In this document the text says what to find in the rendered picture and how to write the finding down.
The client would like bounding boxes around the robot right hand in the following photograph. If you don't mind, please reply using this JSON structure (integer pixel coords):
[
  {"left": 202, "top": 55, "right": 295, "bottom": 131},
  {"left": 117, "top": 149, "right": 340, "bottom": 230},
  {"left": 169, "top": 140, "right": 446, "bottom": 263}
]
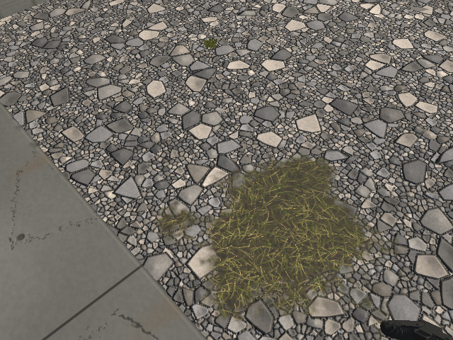
[{"left": 380, "top": 319, "right": 453, "bottom": 340}]

